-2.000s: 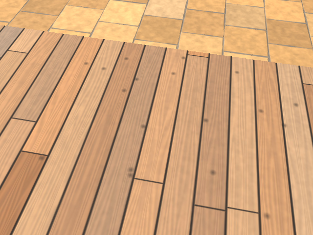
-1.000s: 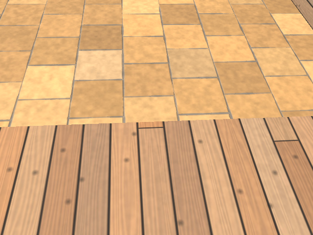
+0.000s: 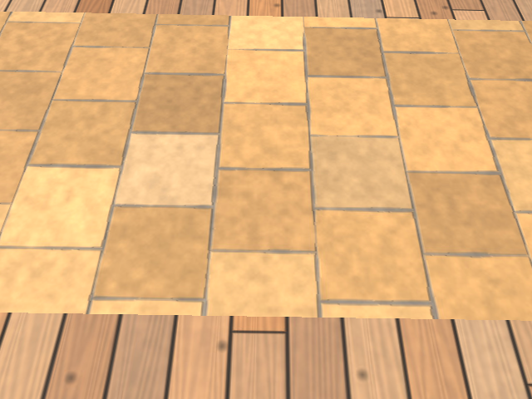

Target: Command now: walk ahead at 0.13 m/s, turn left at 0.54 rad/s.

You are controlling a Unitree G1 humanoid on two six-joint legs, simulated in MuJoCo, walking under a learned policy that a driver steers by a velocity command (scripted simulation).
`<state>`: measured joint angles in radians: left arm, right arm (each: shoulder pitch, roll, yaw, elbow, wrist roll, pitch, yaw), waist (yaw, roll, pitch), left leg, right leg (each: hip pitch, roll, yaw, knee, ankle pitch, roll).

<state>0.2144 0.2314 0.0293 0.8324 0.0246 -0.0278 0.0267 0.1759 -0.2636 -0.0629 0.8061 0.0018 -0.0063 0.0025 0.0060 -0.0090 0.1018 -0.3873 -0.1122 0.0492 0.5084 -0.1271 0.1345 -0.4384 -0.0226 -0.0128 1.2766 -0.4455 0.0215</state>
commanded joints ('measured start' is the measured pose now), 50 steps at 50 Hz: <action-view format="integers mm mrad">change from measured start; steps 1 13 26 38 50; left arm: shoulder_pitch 117 -77 -67 100 -121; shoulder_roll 95 114 146 209 118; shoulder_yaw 24 30 18 48 40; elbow -44 -130 -145 -25 -87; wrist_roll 14 -4 -8 4 12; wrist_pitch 39 64 24 50 -3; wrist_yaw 2 15 11 -12 -72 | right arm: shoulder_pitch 63 112 115 18 217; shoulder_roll -114 -168 -142 -85 -106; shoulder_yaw -28 -58 -48 8 5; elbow -43 -69 -48 16 154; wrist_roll -5 -23 -25 -19 -19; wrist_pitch -2 33 47 45 -64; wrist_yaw -5 -7 -14 -12 -13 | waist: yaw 26 -52 -60 33 -45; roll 12 118 -66 -172 127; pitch -164 -149 -93 -61 29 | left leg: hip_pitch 137 195 -26 138 456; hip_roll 281 231 -18 27 306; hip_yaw -300 -500 -225 -27 -286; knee -192 -227 486 -18 -409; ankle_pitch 563 -71 -350 -322 -33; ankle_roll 160 94 -137 -124 87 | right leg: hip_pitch -36 -119 199 311 -265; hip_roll -28 6 -247 -154 -27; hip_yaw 41 92 328 317 -26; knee -68 -398 -1004 -1036 -390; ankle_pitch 45 93 563 -7 172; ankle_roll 23 36 -240 -221 -37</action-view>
